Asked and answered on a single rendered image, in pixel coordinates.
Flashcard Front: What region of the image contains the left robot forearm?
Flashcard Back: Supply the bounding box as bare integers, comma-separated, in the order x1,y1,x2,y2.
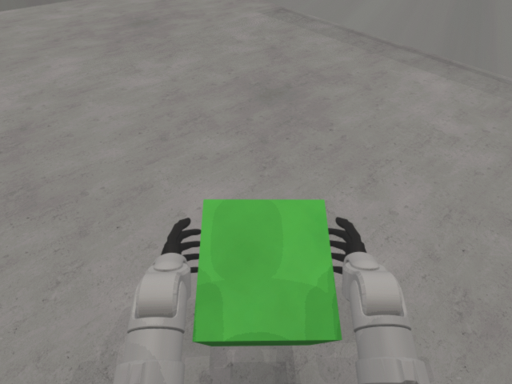
113,253,191,384

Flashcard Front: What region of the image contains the robot left hand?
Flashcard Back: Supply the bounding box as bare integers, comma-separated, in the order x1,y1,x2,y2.
161,218,201,273

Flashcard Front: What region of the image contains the robot right hand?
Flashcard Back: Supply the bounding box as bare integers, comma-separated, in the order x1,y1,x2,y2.
328,217,366,274

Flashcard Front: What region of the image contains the carton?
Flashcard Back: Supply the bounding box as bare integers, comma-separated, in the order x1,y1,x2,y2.
193,199,342,346

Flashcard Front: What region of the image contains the right robot forearm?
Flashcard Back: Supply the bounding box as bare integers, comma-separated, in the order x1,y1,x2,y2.
342,252,430,384

